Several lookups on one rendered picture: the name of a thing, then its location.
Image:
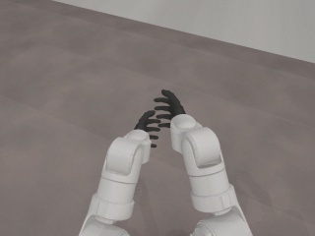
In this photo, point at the robot right upper arm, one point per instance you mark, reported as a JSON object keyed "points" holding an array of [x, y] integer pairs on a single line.
{"points": [[227, 224]]}

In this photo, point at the right robot forearm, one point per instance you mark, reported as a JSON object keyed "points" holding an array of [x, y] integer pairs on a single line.
{"points": [[201, 151]]}

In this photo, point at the left robot hand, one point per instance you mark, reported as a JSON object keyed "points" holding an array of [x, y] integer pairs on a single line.
{"points": [[145, 121]]}

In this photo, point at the robot left upper arm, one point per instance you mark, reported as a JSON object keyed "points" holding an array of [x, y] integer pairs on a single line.
{"points": [[98, 228]]}

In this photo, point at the right robot hand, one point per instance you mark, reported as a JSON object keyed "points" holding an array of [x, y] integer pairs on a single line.
{"points": [[174, 108]]}

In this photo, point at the left robot forearm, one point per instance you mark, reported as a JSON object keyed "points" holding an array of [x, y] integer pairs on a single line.
{"points": [[113, 200]]}

